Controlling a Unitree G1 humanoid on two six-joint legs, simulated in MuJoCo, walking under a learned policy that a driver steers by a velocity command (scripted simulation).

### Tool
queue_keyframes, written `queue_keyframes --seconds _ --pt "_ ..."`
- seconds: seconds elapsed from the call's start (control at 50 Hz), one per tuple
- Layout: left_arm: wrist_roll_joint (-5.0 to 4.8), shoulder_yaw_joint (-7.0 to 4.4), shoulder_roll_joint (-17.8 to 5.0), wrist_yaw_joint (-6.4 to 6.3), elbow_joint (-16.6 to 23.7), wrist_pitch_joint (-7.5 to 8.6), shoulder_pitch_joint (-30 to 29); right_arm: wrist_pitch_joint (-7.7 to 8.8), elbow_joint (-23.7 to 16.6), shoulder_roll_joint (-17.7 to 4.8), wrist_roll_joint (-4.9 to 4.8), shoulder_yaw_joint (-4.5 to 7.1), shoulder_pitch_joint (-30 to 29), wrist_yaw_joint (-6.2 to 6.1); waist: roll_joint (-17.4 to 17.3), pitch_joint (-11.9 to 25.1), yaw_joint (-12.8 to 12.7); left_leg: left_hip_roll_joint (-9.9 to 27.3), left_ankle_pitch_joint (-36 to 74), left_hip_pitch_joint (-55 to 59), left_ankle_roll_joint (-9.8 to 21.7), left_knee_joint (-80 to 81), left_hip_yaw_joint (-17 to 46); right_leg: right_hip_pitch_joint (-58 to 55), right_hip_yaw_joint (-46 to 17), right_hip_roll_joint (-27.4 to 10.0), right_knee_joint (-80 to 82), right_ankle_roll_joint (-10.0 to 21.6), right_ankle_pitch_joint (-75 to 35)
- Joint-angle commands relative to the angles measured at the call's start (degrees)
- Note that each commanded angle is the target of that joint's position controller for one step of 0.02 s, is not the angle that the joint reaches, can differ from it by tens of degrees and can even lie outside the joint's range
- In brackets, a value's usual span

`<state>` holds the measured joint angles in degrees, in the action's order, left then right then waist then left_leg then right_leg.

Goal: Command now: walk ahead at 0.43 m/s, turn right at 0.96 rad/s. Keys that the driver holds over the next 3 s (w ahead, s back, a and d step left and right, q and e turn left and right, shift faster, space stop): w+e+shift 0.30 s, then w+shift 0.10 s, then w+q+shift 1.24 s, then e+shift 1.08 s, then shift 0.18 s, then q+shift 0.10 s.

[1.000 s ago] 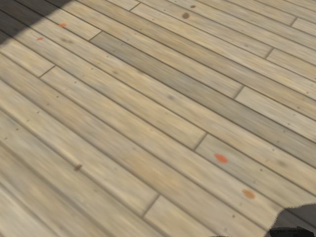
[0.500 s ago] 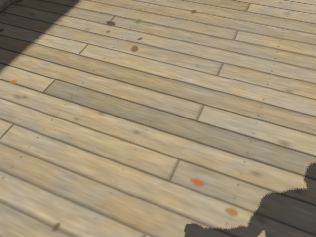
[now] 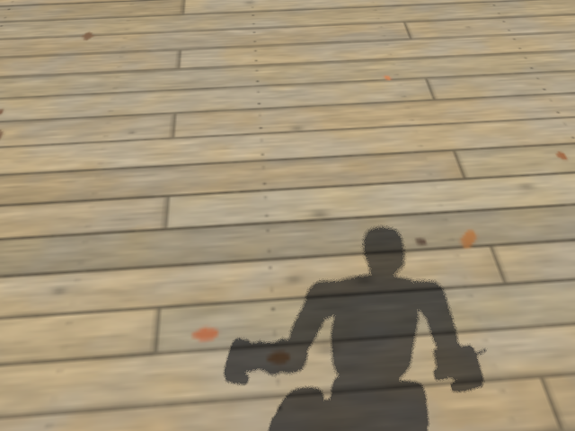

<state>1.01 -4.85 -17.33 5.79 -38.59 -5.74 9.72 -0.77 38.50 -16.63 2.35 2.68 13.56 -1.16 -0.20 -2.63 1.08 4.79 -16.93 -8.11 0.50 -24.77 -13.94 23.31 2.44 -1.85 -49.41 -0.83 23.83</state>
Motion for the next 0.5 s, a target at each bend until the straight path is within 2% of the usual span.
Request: queue_keyframes --seconds 0.02,0.08,0.1,0.12,0.14,0.16,0.18,0.2,0.22,0.24,0.26,0.3,0.34,0.38,0.42,0.46,0.48,0.5 --pt "0.01 -0.69 -4.88 1.33 8.84 1.69 -12.04 1.27 -1.70 -12.08 0.26 4.09 3.41 0.35 -8.00 0.02 4.14 17.23 -17.49 6.77 6.81 16.04 14.18 7.39 2.84 -0.38 5.20 2.61 2.41" --pt "0.18 -0.13 -3.79 1.26 7.80 2.51 -9.50 1.19 -0.91 -12.28 -0.20 4.29 1.95 0.92 -6.80 -0.07 1.89 16.53 -13.70 3.28 4.99 13.85 7.87 -1.51 5.60 0.93 12.44 5.63 2.32" --pt "0.51 0.01 -3.47 0.97 6.42 2.84 -5.91 0.96 -0.81 -12.20 -0.64 4.22 0.49 1.03 -5.64 0.12 -0.40 15.25 -12.38 -0.19 4.02 10.17 4.24 -7.70 7.00 2.07 16.80 6.52 -0.29" --pt "0.94 -0.37 -4.20 0.17 3.48 3.31 2.04 0.88 -0.87 -11.79 -1.16 3.99 -1.30 1.01 -2.52 2.16 -4.73 12.50 -5.86 -6.91 2.46 0.69 -0.62 -19.36 7.70 4.44 21.13 7.76 -2.49" --pt "1.10 -2.33 -8.86 -1.42 -2.09 3.88 16.98 0.97 -1.52 -9.16 -0.86 3.04 -2.59 1.11 8.90 8.01 -11.61 6.97 2.63 -18.60 0.37 -23.12 -5.85 -36.52 -1.85 2.28 24.97 10.93 5.56" --pt "-0.12 -3.41 -15.93 -2.70 -1.35 4.47 20.19 1.20 -6.41 -2.02 0.04 0.90 -7.32 1.65 23.33 5.64 -12.31 -1.21 -20.04 -44.10 -2.90 -42.66 -1.73 -43.65 -32.87 -13.04 31.82 17.09 21.11" --pt "-0.56 -2.70 -15.17 -3.91 1.70 4.98 15.85 1.98 -9.56 -5.56 1.82 1.34 -14.73 2.14 13.20 1.83 -13.14 -3.13 -16.25 -54.46 -3.66 -47.32 11.43 -39.64 -44.39 -16.39 38.03 19.62 16.87" --pt "-0.37 -1.94 -13.24 -4.86 0.91 4.98 14.24 2.84 -10.01 -7.08 1.38 1.55 -15.05 2.94 9.65 -0.63 -10.86 0.34 -9.97 -54.38 -3.45 -46.73 14.42 -37.34 -37.11 -15.48 36.88 19.52 11.10" --pt "-0.07 -1.41 -11.83 -5.38 0.80 5.29 12.81 3.55 -7.95 -8.30 0.90 1.57 -10.60 3.53 7.70 -1.13 -7.67 1.73 -5.09 -49.97 -3.56 -43.44 14.04 -33.73 -31.48 -12.87 37.06 18.53 6.54" --pt "0.04 -1.01 -11.24 -5.55 1.15 5.77 10.91 3.57 -5.99 -9.56 1.31 1.86 -7.25 3.91 6.06 -1.30 -5.01 2.17 -2.79 -45.44 -3.93 -40.64 13.94 -30.33 -28.10 -9.49 38.27 17.47 5.23" --pt "-0.11 -0.51 -10.57 -5.58 1.51 6.49 8.98 3.13 -4.69 -10.09 1.80 1.85 -5.17 4.13 6.29 -1.95 -3.25 2.04 -0.65 -41.73 -4.39 -38.83 13.64 -26.58 -25.94 -6.84 39.83 16.92 3.59" --pt "-0.46 -0.18 -10.29 -5.16 0.85 8.00 9.07 2.03 -4.63 -9.58 1.57 1.60 -6.27 4.28 5.20 -3.31 -2.11 0.79 2.68 -39.13 -5.13 -36.62 12.57 -21.77 -24.26 -4.61 41.66 17.30 -2.86" --pt "-0.53 -0.10 -9.91 -4.94 -0.81 9.10 11.03 1.80 -5.50 -7.81 0.75 0.87 -9.70 4.40 4.13 -4.71 -2.40 -0.06 6.55 -38.77 -5.15 -30.58 11.13 -20.02 -21.91 -3.38 42.68 17.22 -10.86" --pt "-0.60 0.12 -9.17 -5.06 -2.34 10.02 12.66 2.33 -6.28 -5.65 0.12 -0.08 -13.62 4.71 3.99 -5.21 -3.57 -1.19 11.83 -35.10 -4.48 -22.12 10.22 -18.88 -19.44 -2.33 42.60 16.16 -20.01" --pt "-1.19 0.24 -9.47 -5.51 -4.29 10.89 14.44 2.70 -7.28 -4.18 -0.37 -0.78 -17.04 5.06 5.00 -5.11 -4.77 -1.80 17.04 -30.04 -2.33 -14.82 9.22 -19.67 -18.39 -4.16 44.76 15.29 -29.15" --pt "-1.36 0.40 -10.14 -5.65 -5.95 11.52 14.54 2.92 -7.30 -4.44 -0.79 -0.82 -17.81 4.93 4.58 -5.05 -4.59 -2.66 19.06 -25.33 1.34 -9.70 7.74 -22.90 -15.52 -5.93 46.25 13.65 -37.47" --pt "-1.06 0.50 -10.62 -5.64 -6.64 11.76 14.49 2.94 -6.68 -5.02 -0.89 -0.55 -16.32 4.50 4.61 -3.58 -3.69 -4.55 17.53 -21.35 3.18 -8.63 6.49 -25.04 -13.23 -6.23 43.99 12.48 -50.02" --pt "-0.36 0.30 -11.63 -5.78 -7.40 11.77 15.28 2.83 -5.59 -6.14 -1.03 -0.01 -12.98 3.90 5.59 -0.26 -2.01 -7.14 13.92 -16.71 4.49 -9.47 5.45 -27.98 -11.46 -6.78 38.82 11.40 -65.11"
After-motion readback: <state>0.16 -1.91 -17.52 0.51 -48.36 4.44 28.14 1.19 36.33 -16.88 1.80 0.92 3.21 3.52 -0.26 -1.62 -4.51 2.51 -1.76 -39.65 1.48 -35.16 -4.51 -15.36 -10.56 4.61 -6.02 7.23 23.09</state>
